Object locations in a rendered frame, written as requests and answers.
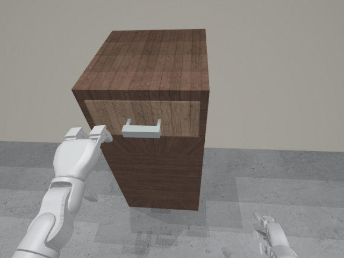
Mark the handle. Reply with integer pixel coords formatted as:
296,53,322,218
121,119,161,138

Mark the robot left hand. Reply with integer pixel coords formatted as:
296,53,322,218
53,125,113,202

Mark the robot right forearm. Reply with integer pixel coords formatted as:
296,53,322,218
270,245,298,258

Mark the cabinet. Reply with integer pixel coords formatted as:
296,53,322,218
71,29,210,211

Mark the robot right hand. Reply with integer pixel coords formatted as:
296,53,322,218
249,211,290,257

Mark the drawer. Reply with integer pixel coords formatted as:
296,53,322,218
84,100,200,137

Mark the robot left forearm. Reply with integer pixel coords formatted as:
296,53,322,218
12,176,86,258

